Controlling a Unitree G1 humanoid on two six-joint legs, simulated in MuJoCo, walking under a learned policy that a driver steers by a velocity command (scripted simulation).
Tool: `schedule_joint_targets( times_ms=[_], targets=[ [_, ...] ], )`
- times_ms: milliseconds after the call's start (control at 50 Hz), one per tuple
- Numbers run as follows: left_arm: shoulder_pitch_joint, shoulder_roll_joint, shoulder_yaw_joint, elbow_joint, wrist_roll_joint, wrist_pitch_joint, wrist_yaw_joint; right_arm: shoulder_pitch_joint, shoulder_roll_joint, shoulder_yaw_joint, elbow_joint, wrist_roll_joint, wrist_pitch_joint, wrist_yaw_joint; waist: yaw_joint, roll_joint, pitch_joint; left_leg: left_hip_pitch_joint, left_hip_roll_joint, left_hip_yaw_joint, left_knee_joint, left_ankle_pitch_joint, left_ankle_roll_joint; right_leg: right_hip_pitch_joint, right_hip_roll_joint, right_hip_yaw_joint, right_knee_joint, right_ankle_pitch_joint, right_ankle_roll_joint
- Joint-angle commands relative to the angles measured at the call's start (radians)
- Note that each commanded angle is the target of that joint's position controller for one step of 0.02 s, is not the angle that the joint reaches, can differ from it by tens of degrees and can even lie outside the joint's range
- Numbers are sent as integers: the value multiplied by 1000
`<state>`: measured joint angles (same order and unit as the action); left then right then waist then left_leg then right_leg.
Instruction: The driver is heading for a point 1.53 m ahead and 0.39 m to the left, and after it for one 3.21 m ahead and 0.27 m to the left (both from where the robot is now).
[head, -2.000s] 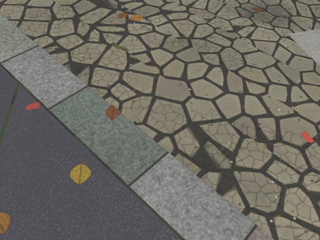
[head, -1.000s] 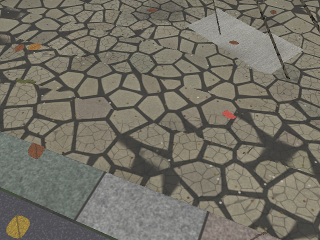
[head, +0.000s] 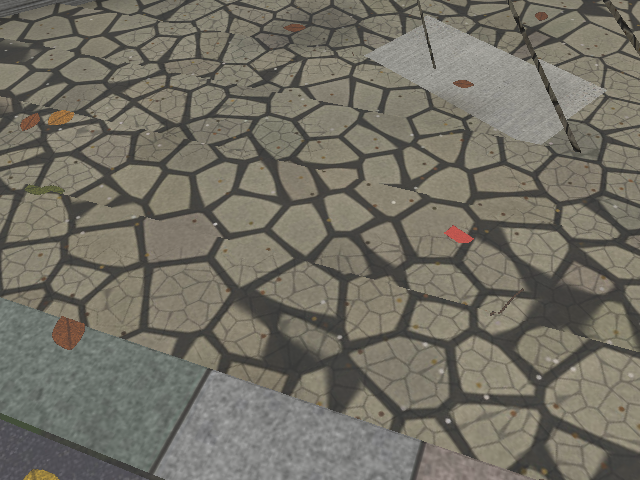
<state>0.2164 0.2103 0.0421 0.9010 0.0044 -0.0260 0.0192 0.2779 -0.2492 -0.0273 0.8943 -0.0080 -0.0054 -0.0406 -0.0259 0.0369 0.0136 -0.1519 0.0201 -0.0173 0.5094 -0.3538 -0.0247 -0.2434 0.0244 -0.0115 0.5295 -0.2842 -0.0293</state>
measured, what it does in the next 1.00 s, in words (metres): stands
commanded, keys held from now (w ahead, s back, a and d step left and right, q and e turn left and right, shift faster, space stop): no key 0.72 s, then w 0.28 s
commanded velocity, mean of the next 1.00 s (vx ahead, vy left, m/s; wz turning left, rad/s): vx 0.07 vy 0.00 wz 0.00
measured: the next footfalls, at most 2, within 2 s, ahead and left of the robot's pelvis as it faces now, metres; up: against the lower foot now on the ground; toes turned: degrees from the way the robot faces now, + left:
right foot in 1.40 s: +0.37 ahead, -0.12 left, +0.00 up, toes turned -2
left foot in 1.94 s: +0.68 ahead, +0.12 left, +0.00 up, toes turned +5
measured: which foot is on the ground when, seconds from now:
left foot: down 0.00-1.00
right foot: down 0.00-0.96, up 0.98-1.00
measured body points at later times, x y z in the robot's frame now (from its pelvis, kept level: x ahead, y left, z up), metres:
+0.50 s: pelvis -0.01 -0.01 +0.00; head +0.00 -0.01 +0.45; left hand +0.07 +0.25 -0.14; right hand +0.02 -0.27 -0.15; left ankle -0.05 +0.13 -0.73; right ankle +0.00 -0.10 -0.73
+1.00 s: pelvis +0.01 +0.02 +0.00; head +0.01 +0.04 +0.45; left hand +0.05 +0.28 -0.16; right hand -0.03 -0.23 -0.14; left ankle -0.04 +0.12 -0.74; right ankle -0.01 -0.10 -0.72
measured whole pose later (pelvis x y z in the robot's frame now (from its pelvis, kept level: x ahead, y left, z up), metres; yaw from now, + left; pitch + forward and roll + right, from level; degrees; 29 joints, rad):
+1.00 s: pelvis +0.01 +0.02 +0.00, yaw +0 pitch +0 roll -1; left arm 0.25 0.24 0.06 1.07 -0.04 -0.03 0.02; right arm 0.39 -0.19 -0.03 1.08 0.00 -0.08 -0.02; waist -0.03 -0.03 -0.01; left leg -0.18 0.00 0.05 0.54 -0.36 0.06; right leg -0.32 0.01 0.00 0.72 -0.42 -0.05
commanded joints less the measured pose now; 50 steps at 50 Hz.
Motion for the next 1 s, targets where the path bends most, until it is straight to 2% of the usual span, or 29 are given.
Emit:
schedule_joint_targets(
  times_ms=[20, 80, 120, 240, 380, 720, 740, 760, 800, 820, 860, 880, 900, 920, 940, 960, 980, 1000],
  targets=[
    [-8, 151, 25, -30, -5, -23, -7, 39, -104, -19, -21, 3, 4, -10, 3, -101, -36, -65, 21, -20, -40, 221, -9, 127, -148, 181, -101, 521, -85],
    [7, 143, 25, 5, -15, -18, -6, 45, -101, -17, 10, 10, 9, -8, 16, -71, -67, -35, 25, -18, -56, 297, -6, 183, -118, 134, -63, 672, -68],
    [-8, 140, 25, 18, -15, -8, -4, 34, -98, -16, 25, 12, 12, -7, 18, -54, -69, -23, 25, -15, -68, 304, -7, 192, -110, 123, -62, 671, -67],
    [-56, 126, 26, 52, -12, 10, 0, 8, -96, -18, 65, 9, 19, -12, 17, -35, -32, -4, 26, -5, -99, 286, -4, 151, -81, 98, -89, 512, -58],
    [-75, 123, 23, 92, -9, 21, 7, 1, -93, -16, 105, 6, 12, -14, 19, -40, -2, -17, 24, 3, -115, 237, -2, 121, -64, 84, -112, 355, -47],
    [-64, 109, 10, 149, -7, 33, 15, 67, -49, 0, 176, 3, -8, -14, 26, -37, 42, -75, 14, 15, -126, 139, 6, 66, -51, 79, -146, 124, -33],
    [-46, 105, 9, 159, -8, 34, 16, 90, -39, 2, 189, 5, -7, -15, 27, -43, 19, -69, 0, 31, -118, 50, 10, 71, -43, 74, -155, 0, -36],
    [-34, 119, 14, 163, -14, 36, 18, 95, -39, 0, 190, 10, -6, -17, 30, -55, 30, -91, -20, 51, -85, -65, 22, 52, -36, 76, -159, -180, -47],
    [-14, 145, 25, 161, -22, 32, 18, 79, -40, -2, 168, 14, -12, -21, 39, -98, 88, -177, -32, 61, -9, -238, 53, -19, -87, 153, -206, -482, -89],
    [7, 158, 29, 160, -25, 23, 15, 70, -27, 1, 157, 15, -23, -19, 45, -133, 110, -227, -30, 65, 45, -233, 62, -21, -144, 236, -247, -552, -120],
    [58, 192, 43, 165, -29, 2, 10, 70, 5, 5, 148, 19, -46, -5, 50, -198, 93, -228, -20, 74, 187, -124, 73, -25, -270, 427, -337, -594, -192],
    [42, 195, 45, 155, -29, -6, 10, 84, -1, 1, 151, 22, -54, 3, 32, -190, 90, -191, -1, 55, 225, -110, 91, -75, -301, 469, -358, -581, -208],
    [-12, 188, 43, 134, -32, -12, 8, 116, 1, -2, 160, 24, -60, 10, -3, -180, 93, -133, 10, 46, 202, -111, 112, -133, -300, 450, -358, -548, -200],
    [-94, 174, 38, 104, -41, -13, 4, 169, 13, -2, 178, 25, -66, 14, -53, -170, 103, -22, 11, 52, 80, -102, 138, -218, -260, 366, -335, -494, -166],
    [-168, 151, 32, 77, -46, -13, 0, 239, 17, -4, 208, 21, -68, 15, -98, -131, 121, 105, -3, 53, -67, -76, 154, -311, -176, 238, -246, -411, -117],
    [-194, 94, 19, 61, -39, -18, -4, 346, -37, -21, 242, 9, -69, 13, -121, 29, 82, 242, 105, -127, -175, -129, 170, -418, -70, 89, 35, -281, -55],
    [-217, 59, 10, 24, -39, -34, -8, 417, -151, -49, 243, 15, -77, 22, -131, 242, 79, 289, 317, -499, -365, -349, 259, -571, 20, -52, 305, -201, -6],
    [-233, 95, 18, 10, -50, -49, -8, 361, -159, -45, 225, -4, -91, 25, -95, 200, 141, 195, 393, -658, -422, -412, 310, -631, -24, 39, 457, -225, -24]
  ],
)
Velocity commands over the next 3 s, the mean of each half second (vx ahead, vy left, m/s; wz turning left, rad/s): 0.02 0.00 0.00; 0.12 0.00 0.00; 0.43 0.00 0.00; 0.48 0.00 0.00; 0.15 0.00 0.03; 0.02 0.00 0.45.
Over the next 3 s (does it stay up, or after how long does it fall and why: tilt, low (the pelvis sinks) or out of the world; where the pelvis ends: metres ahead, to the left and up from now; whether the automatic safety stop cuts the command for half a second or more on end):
stays up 0.64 0.05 0.01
